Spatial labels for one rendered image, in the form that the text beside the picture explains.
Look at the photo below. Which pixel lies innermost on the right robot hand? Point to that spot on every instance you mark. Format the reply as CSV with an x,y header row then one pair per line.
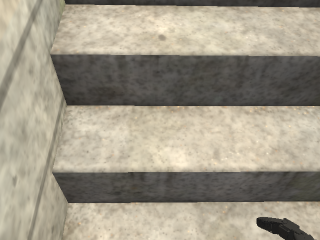
x,y
285,228

